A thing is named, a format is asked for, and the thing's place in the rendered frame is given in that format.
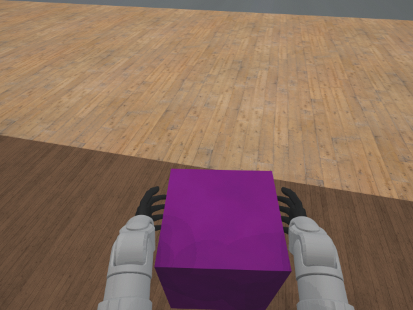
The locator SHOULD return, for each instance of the left robot hand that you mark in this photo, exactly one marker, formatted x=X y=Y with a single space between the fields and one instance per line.
x=146 y=207

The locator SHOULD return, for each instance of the right robot forearm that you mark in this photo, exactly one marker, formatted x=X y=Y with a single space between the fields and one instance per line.
x=318 y=271

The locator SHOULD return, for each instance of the carton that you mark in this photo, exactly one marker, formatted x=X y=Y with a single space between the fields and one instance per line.
x=222 y=245

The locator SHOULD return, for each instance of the right robot hand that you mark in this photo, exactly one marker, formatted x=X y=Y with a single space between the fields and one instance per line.
x=295 y=208

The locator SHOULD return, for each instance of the left robot forearm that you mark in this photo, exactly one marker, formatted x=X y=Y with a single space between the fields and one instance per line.
x=130 y=267

